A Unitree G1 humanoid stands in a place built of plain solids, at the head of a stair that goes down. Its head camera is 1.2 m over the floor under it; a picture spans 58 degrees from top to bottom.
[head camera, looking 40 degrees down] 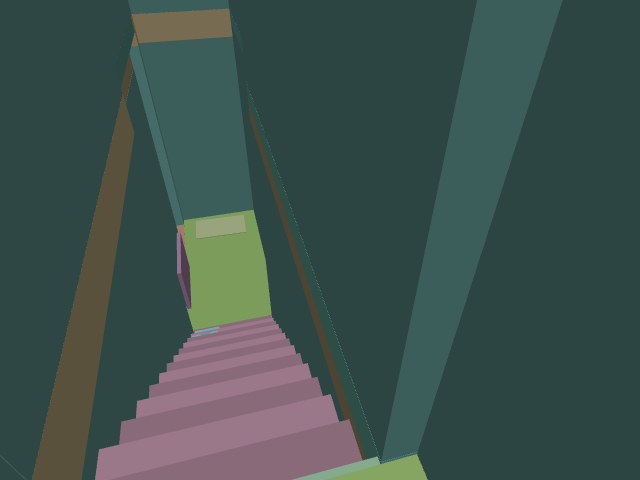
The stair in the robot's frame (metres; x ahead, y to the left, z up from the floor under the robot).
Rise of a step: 0.21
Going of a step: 0.22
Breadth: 0.89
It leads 15 degrees to the left of straight ahead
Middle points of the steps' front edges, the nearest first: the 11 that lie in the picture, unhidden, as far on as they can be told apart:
0.63 0.33 -0.21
0.84 0.39 -0.42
1.06 0.44 -0.63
1.27 0.50 -0.84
1.49 0.55 -1.05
1.70 0.61 -1.26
1.92 0.67 -1.47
2.13 0.72 -1.68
2.35 0.78 -1.89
2.56 0.83 -2.10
2.78 0.89 -2.31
